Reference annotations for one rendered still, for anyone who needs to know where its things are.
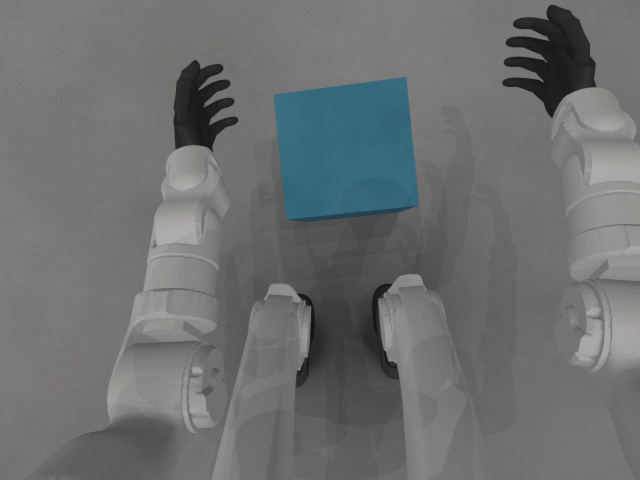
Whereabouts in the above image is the carton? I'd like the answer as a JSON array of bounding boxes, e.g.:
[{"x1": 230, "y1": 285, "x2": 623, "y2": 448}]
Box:
[{"x1": 273, "y1": 77, "x2": 419, "y2": 222}]

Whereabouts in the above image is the right robot shin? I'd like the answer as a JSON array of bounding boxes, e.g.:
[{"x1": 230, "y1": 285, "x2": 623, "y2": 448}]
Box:
[{"x1": 386, "y1": 274, "x2": 447, "y2": 362}]

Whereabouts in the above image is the robot right upper arm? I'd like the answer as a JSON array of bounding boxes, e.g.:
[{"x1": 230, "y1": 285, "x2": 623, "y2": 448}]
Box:
[{"x1": 554, "y1": 278, "x2": 640, "y2": 480}]

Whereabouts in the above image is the robot left upper arm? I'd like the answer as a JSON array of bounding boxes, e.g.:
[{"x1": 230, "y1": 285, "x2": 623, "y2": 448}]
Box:
[{"x1": 24, "y1": 340, "x2": 227, "y2": 480}]

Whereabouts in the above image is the right robot thigh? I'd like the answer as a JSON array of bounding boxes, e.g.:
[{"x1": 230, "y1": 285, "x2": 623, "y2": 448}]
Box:
[{"x1": 378, "y1": 285, "x2": 496, "y2": 480}]

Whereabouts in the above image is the robot left forearm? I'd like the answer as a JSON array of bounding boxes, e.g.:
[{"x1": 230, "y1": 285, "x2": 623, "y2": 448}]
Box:
[{"x1": 107, "y1": 145, "x2": 231, "y2": 418}]

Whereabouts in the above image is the robot left hand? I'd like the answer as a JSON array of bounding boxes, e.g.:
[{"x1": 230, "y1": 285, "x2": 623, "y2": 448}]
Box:
[{"x1": 173, "y1": 60, "x2": 238, "y2": 152}]

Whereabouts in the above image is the robot right hand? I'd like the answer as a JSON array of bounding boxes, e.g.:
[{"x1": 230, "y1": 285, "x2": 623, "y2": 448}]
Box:
[{"x1": 502, "y1": 5, "x2": 596, "y2": 118}]

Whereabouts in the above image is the robot right forearm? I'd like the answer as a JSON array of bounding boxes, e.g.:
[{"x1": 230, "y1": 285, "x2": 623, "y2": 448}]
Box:
[{"x1": 549, "y1": 87, "x2": 640, "y2": 282}]

